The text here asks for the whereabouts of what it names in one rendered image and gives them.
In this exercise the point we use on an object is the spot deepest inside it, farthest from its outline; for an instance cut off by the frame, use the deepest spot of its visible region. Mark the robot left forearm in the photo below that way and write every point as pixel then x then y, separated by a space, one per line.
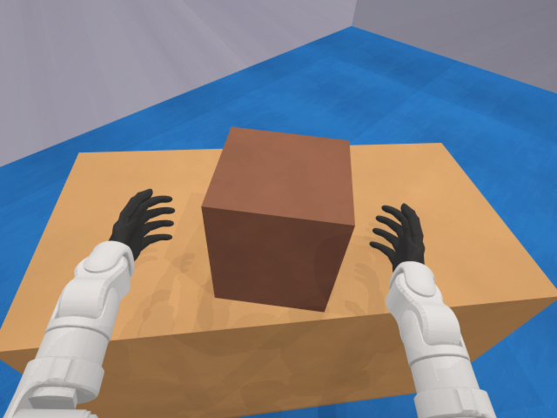
pixel 68 369

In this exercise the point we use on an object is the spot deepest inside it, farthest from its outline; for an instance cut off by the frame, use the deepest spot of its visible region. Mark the carton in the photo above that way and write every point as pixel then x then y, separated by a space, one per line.
pixel 278 217

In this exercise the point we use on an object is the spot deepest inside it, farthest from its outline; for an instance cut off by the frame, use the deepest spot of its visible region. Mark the robot right hand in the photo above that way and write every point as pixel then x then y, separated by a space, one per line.
pixel 409 244

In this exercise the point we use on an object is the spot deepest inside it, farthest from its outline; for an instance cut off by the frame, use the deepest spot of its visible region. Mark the pedestal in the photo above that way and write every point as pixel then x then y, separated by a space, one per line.
pixel 176 351

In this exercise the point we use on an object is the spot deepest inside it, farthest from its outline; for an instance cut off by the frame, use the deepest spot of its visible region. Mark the robot left hand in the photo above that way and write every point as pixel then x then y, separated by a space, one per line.
pixel 131 227

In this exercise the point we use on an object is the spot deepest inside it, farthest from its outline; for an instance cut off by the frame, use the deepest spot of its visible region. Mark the robot right forearm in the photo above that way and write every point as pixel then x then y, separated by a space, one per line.
pixel 443 376

